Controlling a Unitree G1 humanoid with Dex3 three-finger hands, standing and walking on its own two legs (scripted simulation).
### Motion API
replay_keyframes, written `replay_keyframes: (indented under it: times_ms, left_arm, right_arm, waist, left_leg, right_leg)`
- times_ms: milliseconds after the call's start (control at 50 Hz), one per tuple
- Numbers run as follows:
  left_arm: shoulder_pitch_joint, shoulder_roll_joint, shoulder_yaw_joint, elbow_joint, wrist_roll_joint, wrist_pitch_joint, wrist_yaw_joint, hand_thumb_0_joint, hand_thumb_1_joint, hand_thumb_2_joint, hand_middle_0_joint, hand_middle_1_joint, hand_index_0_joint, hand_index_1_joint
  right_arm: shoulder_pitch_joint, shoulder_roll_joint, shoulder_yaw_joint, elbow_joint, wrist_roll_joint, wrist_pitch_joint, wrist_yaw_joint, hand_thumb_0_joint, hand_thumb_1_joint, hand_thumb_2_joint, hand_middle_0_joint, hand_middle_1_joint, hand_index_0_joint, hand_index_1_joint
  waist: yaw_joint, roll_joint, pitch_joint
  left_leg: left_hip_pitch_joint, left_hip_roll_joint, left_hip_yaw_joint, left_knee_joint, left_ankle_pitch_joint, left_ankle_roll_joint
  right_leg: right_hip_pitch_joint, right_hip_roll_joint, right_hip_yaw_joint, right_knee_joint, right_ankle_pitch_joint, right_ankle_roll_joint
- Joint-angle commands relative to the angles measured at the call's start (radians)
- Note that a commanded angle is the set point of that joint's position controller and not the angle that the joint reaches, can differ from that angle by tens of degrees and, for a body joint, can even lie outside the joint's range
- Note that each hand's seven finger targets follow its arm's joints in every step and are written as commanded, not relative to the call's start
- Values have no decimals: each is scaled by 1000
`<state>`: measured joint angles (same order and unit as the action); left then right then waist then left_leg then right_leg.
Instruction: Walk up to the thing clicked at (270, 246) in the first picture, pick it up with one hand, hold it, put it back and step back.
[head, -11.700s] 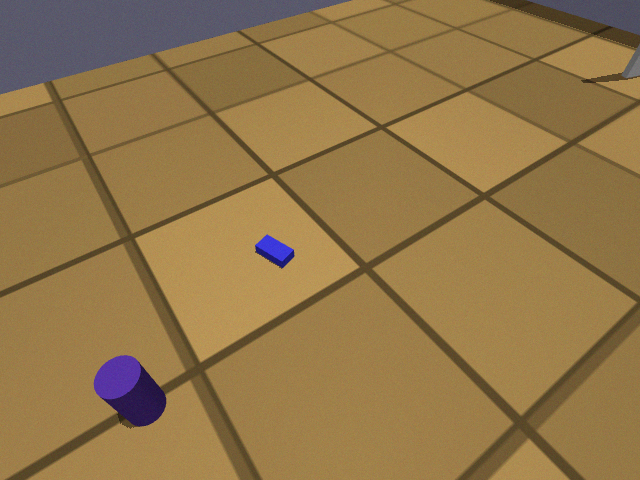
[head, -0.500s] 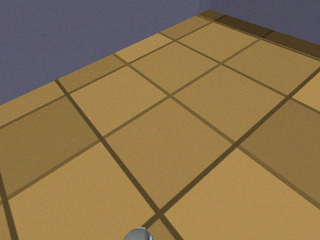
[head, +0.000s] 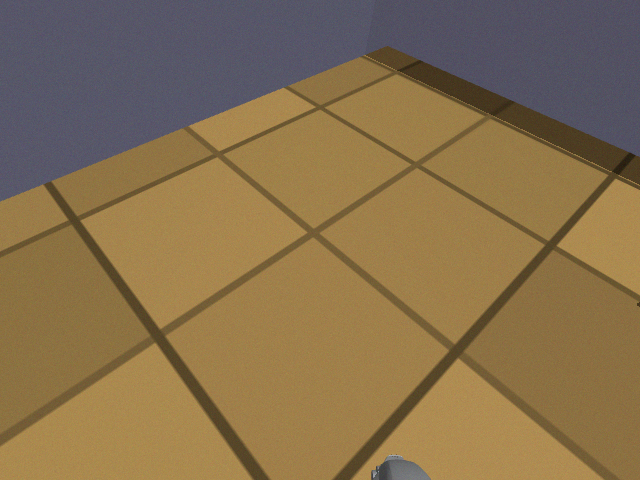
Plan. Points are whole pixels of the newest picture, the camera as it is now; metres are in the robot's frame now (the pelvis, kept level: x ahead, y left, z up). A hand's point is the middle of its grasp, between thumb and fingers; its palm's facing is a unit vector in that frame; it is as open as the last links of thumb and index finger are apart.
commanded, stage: walk up
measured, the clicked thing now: out of the picture -0.84 +0.45 -0.75
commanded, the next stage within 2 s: none
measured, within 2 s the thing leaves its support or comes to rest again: neither
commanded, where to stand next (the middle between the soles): +0.55 -0.01 m, yaw -1 degrees
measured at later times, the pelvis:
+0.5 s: pelvis +0.18 -0.02 +0.00, yaw +0 degrees
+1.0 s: pelvis +0.36 +0.02 +0.00, yaw +23 degrees
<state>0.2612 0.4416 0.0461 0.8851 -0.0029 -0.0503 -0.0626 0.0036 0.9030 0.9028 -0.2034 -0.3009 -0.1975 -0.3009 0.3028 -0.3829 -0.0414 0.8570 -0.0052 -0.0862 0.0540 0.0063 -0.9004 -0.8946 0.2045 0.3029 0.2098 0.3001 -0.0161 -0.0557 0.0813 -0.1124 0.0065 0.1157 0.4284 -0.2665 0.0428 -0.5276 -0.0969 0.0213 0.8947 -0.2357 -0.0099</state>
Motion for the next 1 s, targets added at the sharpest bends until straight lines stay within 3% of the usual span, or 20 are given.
replay_keyframes:
  times_ms: [0, 100, 160, 180, 200, 220, 320, 420, 460, 540, 580, 620, 640, 660, 680, 700, 740, 780, 900, 980]
  left_arm:
    - [-61, 138, 48, -81, 12, -19, -8, 0, 900, 900, -200, -300, -200, -300]
    - [-60, 128, 55, -69, 8, -30, -5, 0, 900, 900, -200, -300, -200, -300]
    - [125, 210, 91, -20, 17, -49, 18, 0, 900, 900, -200, -300, -200, -300]
    - [207, 293, 116, -22, 21, -55, 30, 0, 900, 900, -200, -300, -200, -300]
    - [188, 323, 115, -30, 6, -53, 34, 0, 900, 900, -200, -300, -200, -300]
    - [157, 321, 110, -38, -5, -48, 37, 0, 900, 900, -200, -300, -200, -300]
    - [29, 211, 73, -71, -5, -54, 46, 0, 900, 900, -200, -300, -200, -300]
    - [20, 228, 82, -108, 14, -60, 36, 0, 900, 900, -200, -300, -200, -300]
    - [-145, 227, 101, -177, 30, -49, 16, 0, 900, 900, -200, -300, -200, -300]
    - [-133, 242, 105, -182, 39, -20, 10, 0, 900, 900, -200, -300, -200, -300]
    - [-180, 254, 114, -186, 47, -3, 6, 0, 900, 900, -200, -300, -200, -300]
    - [-175, 192, 92, -195, 52, 13, 0, 0, 900, 900, -200, -300, -200, -300]
    - [-141, 121, 71, -205, 39, 24, -4, 0, 900, 900, -200, -300, -200, -300]
    - [-142, 67, 52, -240, 28, 26, -6, 0, 900, 900, -200, -300, -200, -300]
    - [-153, 157, 65, -253, 31, 21, -1, 0, 900, 900, -200, -300, -200, -300]
    - [-176, 180, 60, -248, 43, 15, 5, 0, 900, 900, -200, -300, -200, -300]
    - [-161, 188, 66, -200, 31, 18, 6, 0, 900, 900, -200, -300, -200, -300]
    - [-119, 192, 72, -187, 21, 43, 5, 0, 900, 900, -200, -300, -200, -300]
    - [-170, 182, 90, -234, 28, 84, -13, 0, 900, 900, -200, -300, -200, -300]
    - [-248, 164, 92, -271, 30, 89, -22, 0, 900, 900, -200, -300, -200, -300]
  right_arm:
    - [24, -275, -89, -73, 6, -27, -21, 0, -900, -900, 200, 300, 200, 300]
    - [13, -273, -88, -93, 4, -12, -25, 0, -900, -900, 200, 300, 200, 300]
    - [67, -209, -59, -102, 3, -5, -25, 0, -900, -900, 200, 300, 200, 300]
    - [115, -155, -39, -116, 6, -8, -23, 0, -900, -900, 200, 300, 200, 300]
    - [106, -215, -52, -98, 9, 3, -28, 0, -900, -900, 200, 300, 200, 300]
    - [62, -273, -64, -80, -2, 10, -39, 0, -900, -900, 200, 300, 200, 300]
    - [94, -212, -59, -29, 11, 32, -16, 0, -900, -900, 200, 300, 200, 300]
    - [14, -206, -73, -40, -9, 39, 11, 0, -900, -900, 200, 300, 200, 300]
    - [23, -204, -72, -49, 7, 67, 27, 0, -900, -900, 200, 300, 200, 300]
    - [-50, -241, -89, -74, 3, 72, 39, 0, -900, -900, 200, 300, 200, 300]
    - [62, -257, -96, -51, 4, 64, 33, 0, -900, -900, 200, 300, 200, 300]
    - [260, -286, -114, 18, 1, 55, 6, 0, -900, -900, 200, 300, 200, 300]
    - [315, -312, -121, 21, -7, 49, -17, 0, -900, -900, 200, 300, 200, 300]
    - [280, -363, -120, -17, -24, 36, -33, 0, -900, -900, 200, 300, 200, 300]
    - [244, -396, -119, -56, 4, 30, -37, 0, -900, -900, 200, 300, 200, 300]
    - [189, -406, -119, -69, 11, 24, -45, 0, -900, -900, 200, 300, 200, 300]
    - [157, -317, -84, -88, 8, 3, -64, 0, -900, -900, 200, 300, 200, 300]
    - [156, -299, -79, -91, 24, -10, -80, 0, -900, -900, 200, 300, 200, 300]
    - [240, -301, -89, -106, 16, -25, -112, 0, -900, -900, 200, 300, 200, 300]
    - [247, -305, -97, -119, 4, -24, -128, 0, -900, -900, 200, 300, 200, 300]
  waist:
    - [-18, 176, 19]
    - [2, 144, -44]
    - [93, -57, -183]
    - [110, -234, -265]
    - [115, -193, -210]
    - [114, -136, -167]
    - [18, -86, -48]
    - [34, -104, -3]
    - [24, -258, -27]
    - [48, -144, 11]
    - [-6, -79, -10]
    - [-93, 155, -119]
    - [-117, 370, -78]
    - [-62, 461, -8]
    - [-54, 325, -23]
    - [-16, 284, 16]
    - [-4, 129, -46]
    - [23, 139, -89]
    - [21, 130, -99]
    - [5, 151, -27]
  left_leg:
    - [-15, 242, -153, -175, 314, 166]
    - [-27, 235, -141, -54, 296, 131]
    - [-170, 128, -51, 364, 269, 71]
    - [-338, 28, -13, 599, -38, 26]
    - [-512, -35, -65, 696, -266, 3]
    - [-524, 23, -126, 748, -275, 2]
    - [-377, 59, -160, 650, -62, -7]
    - [-404, 95, -122, 398, 7, -58]
    - [-404, 134, -69, 389, 121, -56]
    - [-239, 121, -50, 270, 97, -39]
    - [-131, 93, -10, 280, 43, -17]
    - [92, -11, -8, 164, -85, 29]
    - [143, 55, -223, -29, -277, 71]
    - [156, 266, -679, -121, -223, 144]
    - [154, 364, -960, -219, -160, 265]
    - [67, 393, -1020, -250, -137, 299]
    - [88, 264, -670, -136, 190, 199]
    - [59, 189, -507, -107, 271, 131]
    - [65, 130, -442, -77, 449, 81]
    - [19, 137, -474, -43, 501, 124]
  right_leg:
    - [0, -16, -40, -174, 91, 3]
    - [199, 36, -70, -331, 129, -27]
    - [581, 35, -28, -444, 37, -74]
    - [726, -207, 335, -493, -48, -139]
    - [759, -337, 605, -601, -75, -232]
    - [679, -364, 644, -601, -85, -290]
    - [357, -136, 152, -609, 170, -167]
    - [298, -146, 94, -685, -117, -216]
    - [334, -216, -35, -696, -195, -181]
    - [179, -218, -67, -642, -306, -146]
    - [146, -234, -71, -547, -386, -141]
    - [118, -119, -151, -146, -252, -111]
    - [-12, -8, -208, 199, -226, -71]
    - [-242, 88, -143, 346, -323, -15]
    - [-289, 86, -8, 375, -331, -20]
    - [-268, 45, 59, 378, -320, -23]
    - [-194, -2, 86, 326, -219, -15]
    - [-114, -17, 83, 242, -120, -9]
    - [-126, 25, 65, 170, 42, 18]
    - [-148, 21, 70, 102, 36, 21]
